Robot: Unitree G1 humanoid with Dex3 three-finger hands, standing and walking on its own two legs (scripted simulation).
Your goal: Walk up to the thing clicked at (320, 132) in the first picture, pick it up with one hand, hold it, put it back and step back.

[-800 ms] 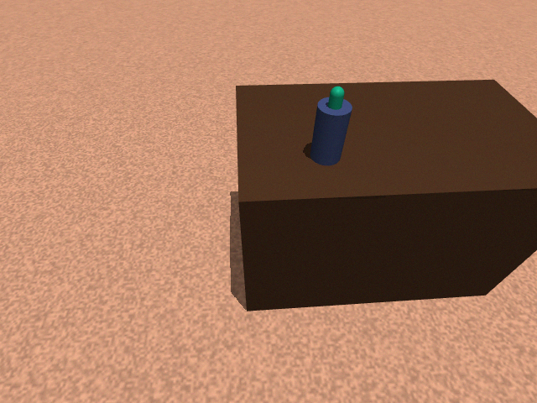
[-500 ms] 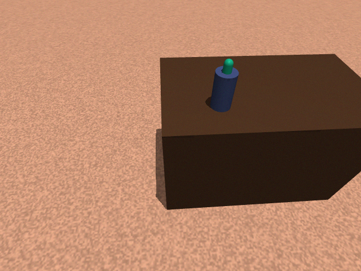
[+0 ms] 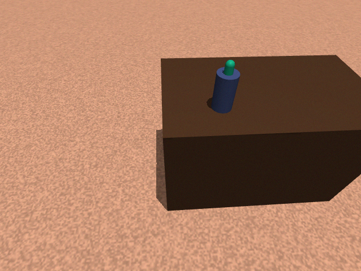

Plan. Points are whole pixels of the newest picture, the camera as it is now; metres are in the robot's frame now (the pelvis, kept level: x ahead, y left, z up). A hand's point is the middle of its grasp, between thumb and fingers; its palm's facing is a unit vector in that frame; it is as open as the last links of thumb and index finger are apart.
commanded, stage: stand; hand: right
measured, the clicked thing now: (225, 85) +0.78 -0.18 -0.03
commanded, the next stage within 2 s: walk up in 0.32 s
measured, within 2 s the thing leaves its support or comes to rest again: neither
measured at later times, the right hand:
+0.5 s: hand out of the picture +0.07 -0.27 -0.16, palm faces -0.02 +0.95 -0.32, open 7.4 cm
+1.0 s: hand (266, 215) +0.32 -0.25 -0.16, palm faces -0.14 +0.93 -0.35, open 7.4 cm
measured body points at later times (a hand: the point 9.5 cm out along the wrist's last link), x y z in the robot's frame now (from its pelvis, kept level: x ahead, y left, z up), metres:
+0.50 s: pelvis +0.02 -0.02 -0.01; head +0.04 -0.02 +0.44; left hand +0.09 +0.31 -0.13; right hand +0.07 -0.32 -0.14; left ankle -0.01 +0.12 -0.75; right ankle +0.01 -0.13 -0.74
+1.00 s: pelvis +0.17 +0.00 -0.03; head +0.20 +0.01 +0.41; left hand +0.16 +0.32 -0.15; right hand +0.32 -0.30 -0.13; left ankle +0.26 +0.12 -0.75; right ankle +0.06 -0.14 -0.72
